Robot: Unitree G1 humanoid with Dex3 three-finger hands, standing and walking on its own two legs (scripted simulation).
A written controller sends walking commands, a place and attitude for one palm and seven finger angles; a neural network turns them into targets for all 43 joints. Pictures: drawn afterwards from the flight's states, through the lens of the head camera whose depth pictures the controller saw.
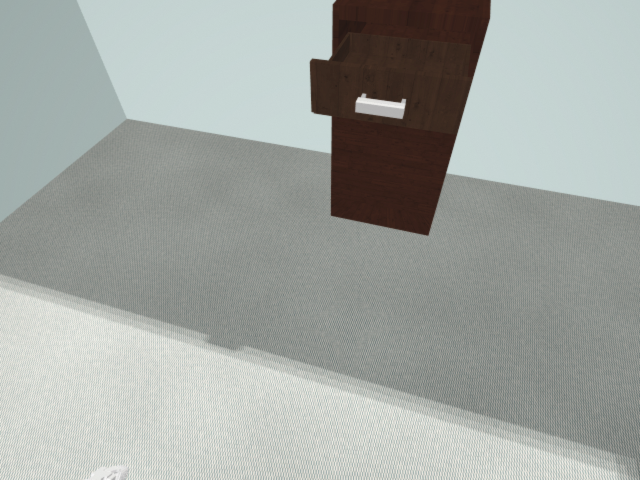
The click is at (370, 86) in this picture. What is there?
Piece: drawer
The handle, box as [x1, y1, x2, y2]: [355, 93, 405, 118]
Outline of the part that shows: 356,101 355,111 398,118 402,118 405,104 405,99 402,99 400,103 366,98 365,94 363,93 360,97 358,97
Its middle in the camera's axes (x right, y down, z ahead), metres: +0.15 -0.34 +0.97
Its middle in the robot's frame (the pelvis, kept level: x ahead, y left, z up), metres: +0.96 -0.10 -0.01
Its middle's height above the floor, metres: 0.76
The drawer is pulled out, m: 0.30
